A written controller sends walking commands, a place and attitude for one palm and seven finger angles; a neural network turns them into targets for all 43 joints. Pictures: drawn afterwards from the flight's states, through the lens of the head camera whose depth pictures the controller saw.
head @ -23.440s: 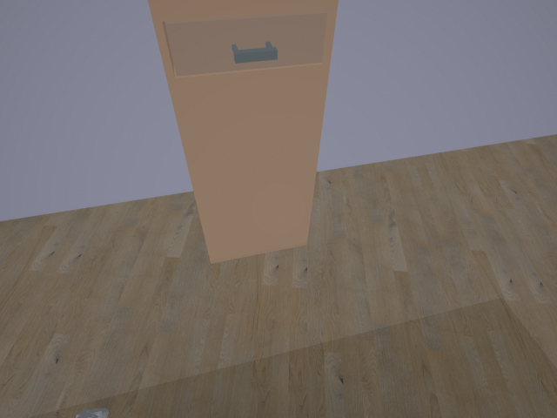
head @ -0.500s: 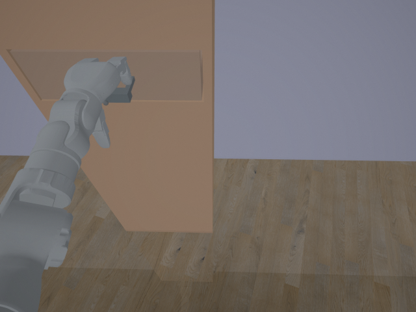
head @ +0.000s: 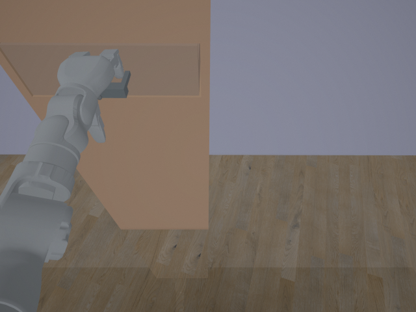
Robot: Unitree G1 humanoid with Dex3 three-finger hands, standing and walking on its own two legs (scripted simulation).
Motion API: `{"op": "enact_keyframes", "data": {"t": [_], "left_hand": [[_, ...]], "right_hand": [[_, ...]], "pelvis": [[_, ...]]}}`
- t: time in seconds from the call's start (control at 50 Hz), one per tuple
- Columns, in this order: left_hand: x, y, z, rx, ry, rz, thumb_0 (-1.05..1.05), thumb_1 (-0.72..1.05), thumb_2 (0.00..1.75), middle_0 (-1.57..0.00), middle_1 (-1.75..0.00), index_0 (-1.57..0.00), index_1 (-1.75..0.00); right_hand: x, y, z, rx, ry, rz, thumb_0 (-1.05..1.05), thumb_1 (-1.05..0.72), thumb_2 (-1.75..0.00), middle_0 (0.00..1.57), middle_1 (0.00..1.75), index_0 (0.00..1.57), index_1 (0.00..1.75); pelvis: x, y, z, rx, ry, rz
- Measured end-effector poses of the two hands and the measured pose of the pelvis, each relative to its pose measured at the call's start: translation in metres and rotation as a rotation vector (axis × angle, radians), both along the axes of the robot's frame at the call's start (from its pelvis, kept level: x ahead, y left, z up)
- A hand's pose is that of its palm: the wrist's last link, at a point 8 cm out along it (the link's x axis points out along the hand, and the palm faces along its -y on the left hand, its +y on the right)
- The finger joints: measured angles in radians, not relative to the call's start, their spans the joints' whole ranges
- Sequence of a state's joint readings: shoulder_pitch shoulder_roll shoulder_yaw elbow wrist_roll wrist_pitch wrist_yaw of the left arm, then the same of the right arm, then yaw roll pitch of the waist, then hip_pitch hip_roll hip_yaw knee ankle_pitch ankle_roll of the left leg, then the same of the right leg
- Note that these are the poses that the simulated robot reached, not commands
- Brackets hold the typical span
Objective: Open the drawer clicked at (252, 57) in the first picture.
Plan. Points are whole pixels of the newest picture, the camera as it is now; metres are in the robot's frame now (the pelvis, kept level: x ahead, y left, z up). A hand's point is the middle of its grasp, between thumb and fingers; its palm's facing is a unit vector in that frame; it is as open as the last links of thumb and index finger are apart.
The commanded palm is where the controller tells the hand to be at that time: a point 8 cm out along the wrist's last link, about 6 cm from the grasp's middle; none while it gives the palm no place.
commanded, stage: lower the fingers behind the handle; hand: left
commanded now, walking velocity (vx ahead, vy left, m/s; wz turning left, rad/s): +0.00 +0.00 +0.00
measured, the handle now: (103, 82) +0.54 +0.21 +0.15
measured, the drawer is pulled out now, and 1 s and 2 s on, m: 0.00 0.00 0.00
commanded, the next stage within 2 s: lift the fingers back up to retry in 0.20 s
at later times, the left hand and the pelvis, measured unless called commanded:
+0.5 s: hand (98, 97) +0.49 +0.21 +0.15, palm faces +0.00 -0.03 -1.00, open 13.9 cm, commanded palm +0.47 +0.21 +0.22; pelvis +0.00 +0.01 +0.00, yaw +0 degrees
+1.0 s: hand (95, 65) +0.49 +0.19 +0.22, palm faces +0.00 -0.02 -1.00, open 13.8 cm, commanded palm +0.47 +0.20 +0.27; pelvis +0.01 -0.01 +0.01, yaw +0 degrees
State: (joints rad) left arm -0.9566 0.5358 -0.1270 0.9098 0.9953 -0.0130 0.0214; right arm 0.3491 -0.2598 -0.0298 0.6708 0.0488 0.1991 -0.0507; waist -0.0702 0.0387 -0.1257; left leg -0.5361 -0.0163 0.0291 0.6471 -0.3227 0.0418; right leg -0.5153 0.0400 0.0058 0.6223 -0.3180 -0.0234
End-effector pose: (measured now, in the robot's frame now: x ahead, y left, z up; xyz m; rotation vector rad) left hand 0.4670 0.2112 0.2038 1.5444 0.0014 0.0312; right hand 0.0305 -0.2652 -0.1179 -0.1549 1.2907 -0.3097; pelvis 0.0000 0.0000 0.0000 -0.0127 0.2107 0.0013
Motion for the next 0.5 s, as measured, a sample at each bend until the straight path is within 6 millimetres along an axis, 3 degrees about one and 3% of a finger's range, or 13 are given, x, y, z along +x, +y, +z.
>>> {"op": "enact_keyframes", "data": {"t": [0.5], "left_hand": [[0.000,0.001,0.002,-0.001,0.018,-0.006,0.00,-0.49,0.30,-0.32,-1.20,-0.28,-1.23]], "right_hand": [[0.031,0.010,0.001,0.008,-0.072,0.034,0.00,-0.91,-0.90,0.20,0.30,0.20,0.30]], "pelvis": [[0.003,0.006,0.000,-0.003,-0.005,0.006]]}}
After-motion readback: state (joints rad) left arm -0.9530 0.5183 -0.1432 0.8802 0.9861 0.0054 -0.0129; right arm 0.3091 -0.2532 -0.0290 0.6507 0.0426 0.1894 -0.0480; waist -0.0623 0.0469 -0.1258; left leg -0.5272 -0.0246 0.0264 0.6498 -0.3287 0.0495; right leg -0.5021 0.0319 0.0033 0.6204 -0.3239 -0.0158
